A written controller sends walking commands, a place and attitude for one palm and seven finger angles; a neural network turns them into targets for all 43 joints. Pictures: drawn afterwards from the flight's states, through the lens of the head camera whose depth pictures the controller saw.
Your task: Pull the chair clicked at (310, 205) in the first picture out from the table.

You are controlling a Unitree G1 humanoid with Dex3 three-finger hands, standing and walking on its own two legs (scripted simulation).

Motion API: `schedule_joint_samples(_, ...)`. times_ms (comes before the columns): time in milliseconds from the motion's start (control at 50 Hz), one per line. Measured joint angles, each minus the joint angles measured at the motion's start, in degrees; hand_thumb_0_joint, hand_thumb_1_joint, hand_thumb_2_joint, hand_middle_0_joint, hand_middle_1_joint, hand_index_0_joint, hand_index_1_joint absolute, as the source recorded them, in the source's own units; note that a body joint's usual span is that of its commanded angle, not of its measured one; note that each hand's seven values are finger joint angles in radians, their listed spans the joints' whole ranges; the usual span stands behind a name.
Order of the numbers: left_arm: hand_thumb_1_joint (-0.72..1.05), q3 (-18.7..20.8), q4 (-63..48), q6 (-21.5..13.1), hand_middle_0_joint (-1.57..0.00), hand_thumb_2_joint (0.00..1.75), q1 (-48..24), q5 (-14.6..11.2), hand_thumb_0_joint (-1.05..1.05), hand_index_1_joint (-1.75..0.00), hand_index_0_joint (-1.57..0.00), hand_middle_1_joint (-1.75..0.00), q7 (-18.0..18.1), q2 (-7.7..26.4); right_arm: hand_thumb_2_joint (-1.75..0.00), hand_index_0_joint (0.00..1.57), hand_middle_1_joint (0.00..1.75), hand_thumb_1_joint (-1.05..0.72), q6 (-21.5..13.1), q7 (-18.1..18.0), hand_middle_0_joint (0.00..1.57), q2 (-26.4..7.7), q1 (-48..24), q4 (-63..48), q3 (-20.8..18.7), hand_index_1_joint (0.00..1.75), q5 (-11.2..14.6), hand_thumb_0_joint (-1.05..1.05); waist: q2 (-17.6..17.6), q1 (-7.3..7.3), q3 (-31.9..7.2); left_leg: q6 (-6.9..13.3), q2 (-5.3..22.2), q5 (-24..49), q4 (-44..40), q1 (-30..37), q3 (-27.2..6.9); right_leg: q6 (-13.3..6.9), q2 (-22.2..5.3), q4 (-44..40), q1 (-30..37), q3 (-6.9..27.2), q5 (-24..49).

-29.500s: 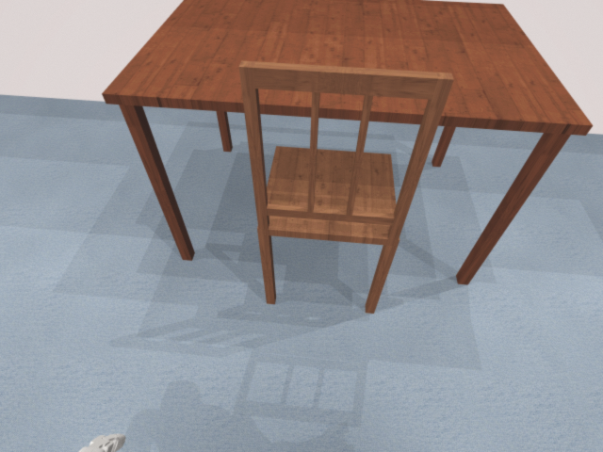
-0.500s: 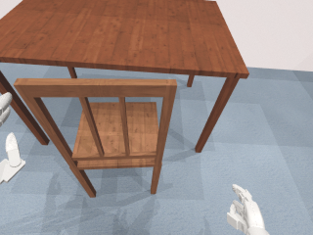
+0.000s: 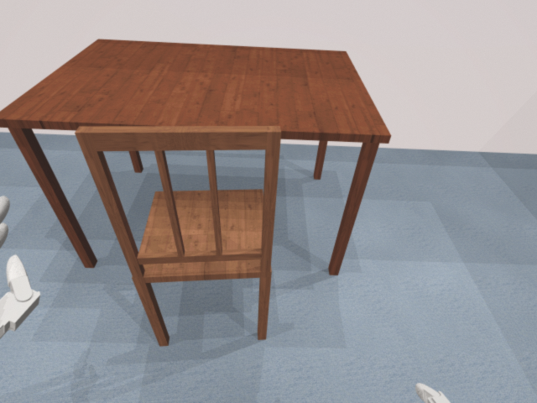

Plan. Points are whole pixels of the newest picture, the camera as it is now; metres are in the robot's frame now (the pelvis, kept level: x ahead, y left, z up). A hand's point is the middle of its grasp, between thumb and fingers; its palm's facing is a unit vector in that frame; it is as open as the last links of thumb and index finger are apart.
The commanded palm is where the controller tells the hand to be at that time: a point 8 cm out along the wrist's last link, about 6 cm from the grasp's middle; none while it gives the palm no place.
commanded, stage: stop stepping back and stand still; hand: left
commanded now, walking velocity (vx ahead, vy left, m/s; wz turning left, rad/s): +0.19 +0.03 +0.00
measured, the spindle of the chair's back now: (171, 208) +0.57 +0.25 -0.07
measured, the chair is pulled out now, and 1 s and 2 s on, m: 0.17 0.17 0.17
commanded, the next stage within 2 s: let the arm hang, fingers relaxed in 0.64 s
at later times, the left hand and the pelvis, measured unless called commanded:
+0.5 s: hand out of the picture +0.13 +0.27 +0.15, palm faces +0.46 -0.82 -0.35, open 7.4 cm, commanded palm +0.07 +0.31 +0.18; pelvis -0.07 +0.01 -0.01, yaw +1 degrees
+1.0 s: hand out of the picture +0.05 +0.17 -0.16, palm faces +0.09 -0.99 -0.12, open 7.2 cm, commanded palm none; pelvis -0.03 +0.01 -0.01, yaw +3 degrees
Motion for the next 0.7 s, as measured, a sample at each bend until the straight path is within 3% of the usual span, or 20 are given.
schedule_joint_samples(20,0.89,-0.6,-0.4,0.1,-0.21,0.90,-0.9,0.1,0.01,-0.31,-0.22,-0.30,0.2,-0.3,-0.90,0.20,0.30,-0.90,-0.6,-0.1,0.20,-0.9,0.2,-0.4,-0.4,0.30,-0.1,0.01,0.5,-0.53,0.2,0.6,0.4,0.6,-4.8,2.3,-0.7,0.2,0.2,0.7,-0.7,-1.0,0.5)
schedule_joint_samples(60,0.89,-1.2,-1.5,0.0,-0.21,0.90,-2.4,0.5,0.01,-0.31,-0.21,-0.30,0.2,-0.2,-0.90,0.20,0.30,-0.90,-1.3,-0.1,0.20,-1.0,-0.3,-0.4,-1.0,0.30,-0.3,0.01,-1.0,-0.66,2.5,0.0,-0.2,8.3,-5.8,2.5,-0.7,0.8,0.0,5.1,-2.0,0.2,-3.5)
schedule_joint_samples(140,0.89,-0.9,-3.6,-0.7,-0.21,0.90,0.5,1.7,0.01,-0.31,-0.21,-0.30,-0.6,0.8,-0.90,0.20,0.30,-0.90,-2.5,0.8,0.20,0.2,0.9,-0.9,-1.8,0.30,0.0,0.01,-0.7,-0.97,1.2,-0.4,0.3,8.4,-5.0,3.0,-0.5,1.7,2.9,20.6,-3.3,1.6,-11.5)
schedule_joint_samples(180,0.89,-0.4,-3.5,-2.0,-0.21,0.90,0.7,1.8,0.01,-0.31,-0.21,-0.30,-1.0,1.7,-0.90,0.20,0.30,-0.90,-2.8,1.1,0.20,0.5,1.9,-0.9,-1.7,0.30,0.3,0.01,0.8,-0.94,0.2,-0.8,0.9,8.3,-4.2,2.2,-1.5,1.4,3.7,16.2,0.7,0.7,-12.1)
schedule_joint_samples(220,0.89,1.0,-2.9,-3.2,-0.21,0.90,-0.4,1.9,0.01,-0.31,-0.22,-0.30,-0.9,3.2,-0.90,0.20,0.30,-0.90,-2.7,1.0,0.20,0.8,2.0,-0.9,-1.0,0.30,0.4,0.01,1.5,0.08,0.0,-1.1,1.2,6.7,-0.7,-0.2,-1.6,0.1,4.1,6.2,5.4,0.5,-9.9)
schedule_joint_samples(240,0.89,1.3,-2.1,-3.8,-0.21,0.90,-1.7,1.8,0.01,-0.31,-0.22,-0.30,-1.1,3.2,-0.90,0.20,0.30,-0.90,-2.3,1.0,0.20,0.6,1.3,-0.6,-1.0,0.30,0.5,0.01,2.5,0.67,0.6,-0.8,1.6,3.4,3.3,-2.3,-2.2,-1.1,4.6,5.2,5.1,0.1,-5.4)
schedule_joint_samples(300,0.89,0.3,1.4,-3.8,-0.21,0.90,-6.2,1.0,0.01,-0.31,-0.22,-0.30,-2.1,1.3,-0.90,0.20,0.30,-0.90,-0.5,1.3,0.20,0.6,-0.9,1.9,-1.0,0.30,0.8,0.01,3.7,1.86,2.4,-0.6,0.4,1.7,19.2,-9.3,-3.2,-2.6,4.9,5.3,4.6,-1.3,-3.0)
schedule_joint_samples(340,0.89,-0.2,2.6,-2.9,-0.21,0.90,-6.5,0.5,0.01,-0.31,-0.21,-0.30,-2.4,-0.4,-0.90,0.20,0.30,-0.90,0.4,1.7,0.20,1.2,-1.4,2.3,-0.6,0.30,0.9,0.01,2.5,2.56,2.2,-0.4,-0.2,2.9,21.5,-10.7,-1.3,-2.7,4.3,3.6,4.7,-0.6,-2.4)
schedule_joint_samples(400,0.89,-1.3,1.2,-1.6,-0.20,0.90,-3.9,0.2,0.01,-0.31,-0.21,-0.30,-1.9,-2.1,-0.90,0.20,0.30,-0.90,0.4,1.4,0.20,2.2,-1.4,0.6,0.5,0.30,0.5,0.01,0.3,2.18,1.9,0.3,0.3,3.1,10.0,-6.6,1.4,-2.6,3.1,2.0,4.6,-0.2,-2.8)
schedule_joint_samples(440,0.89,-2.3,-1.7,-1.1,-0.20,0.90,-2.1,0.3,0.01,-0.30,-0.21,-0.30,-1.3,-2.3,-0.90,0.20,0.30,-0.90,-0.8,0.7,0.20,1.9,-1.3,-1.4,1.1,0.30,-0.1,0.01,0.3,1.70,2.1,1.2,0.7,1.4,-1.0,-2.1,0.8,-2.1,3.3,3.9,3.3,-0.7,-5.7)
schedule_joint_samples(480,0.89,-2.6,-4.3,-1.2,-0.20,0.90,-1.8,0.8,0.01,-0.31,-0.21,-0.30,-0.7,-1.2,-0.90,0.20,0.30,-0.90,-1.8,0.2,0.20,2.1,-2.5,-2.5,1.1,0.30,-0.5,0.01,-0.4,1.34,4.0,1.6,0.6,9.6,-3.0,-1.8,1.1,-1.3,3.7,10.9,0.8,0.9,-11.9)
schedule_joint_samples(520,0.89,-1.8,-5.9,-1.5,-0.21,0.90,-2.1,1.4,0.01,-0.31,-0.21,-0.30,-0.6,1.0,-0.90,0.20,0.30,-0.90,-2.3,0.3,0.20,3.2,-3.3,-2.6,0.9,0.30,-0.5,0.01,-1.5,1.38,5.2,1.3,0.2,11.4,-3.2,-1.1,1.8,-0.4,4.2,21.1,-1.9,3.2,-13.4)
schedule_joint_samples(560,0.89,-0.5,-6.3,-2.2,-0.21,0.90,-2.4,1.4,0.02,-0.31,-0.21,-0.30,-0.8,3.2,-0.90,0.20,0.30,-0.90,-2.7,0.9,0.20,4.0,-3.2,-2.3,1.0,0.30,-0.2,0.01,-1.5,0.96,4.8,0.9,0.1,11.7,-4.7,-0.4,1.4,0.3,4.4,25.8,-2.8,3.5,-12.8)
schedule_joint_samples(600,0.89,0.9,-5.9,-2.8,-0.21,0.90,-2.6,1.2,0.01,-0.31,-0.22,-0.30,-0.8,4.3,-0.90,0.20,0.30,-0.90,-2.8,1.4,0.20,4.2,-2.9,-1.8,1.3,0.30,0.1,0.01,-0.5,0.88,4.1,0.6,0.5,12.3,-6.5,0.2,0.9,0.6,3.9,20.8,-0.7,2.6,-12.2)
schedule_joint_samples(660,0.89,2.8,-4.2,-3.1,-0.21,0.90,-2.2,0.5,0.01,-0.31,-0.21,-0.30,-0.4,4.5,-0.90,0.20,0.30,-0.90,-2.8,1.6,0.20,4.2,-2.6,-2.0,2.0,0.30,0.4,0.01,1.2,1.30,3.6,0.2,1.1,12.3,-7.1,0.1,1.1,0.7,3.3,6.1,5.0,1.6,-10.5)
schedule_joint_samples(700,0.89,3.2,-2.6,-2.9,-0.20,0.90,-2.4,0.3,0.01,-0.31,-0.21,-0.30,-0.5,4.0,-0.90,0.20,0.30,-0.90,-2.5,1.7,0.20,4.0,-2.9,-2.2,2.2,0.30,0.5,0.01,2.0,1.78,4.0,-0.1,1.4,11.0,-4.9,-1.0,1.4,0.3,3.5,-0.7,7.3,1.8,-3.9)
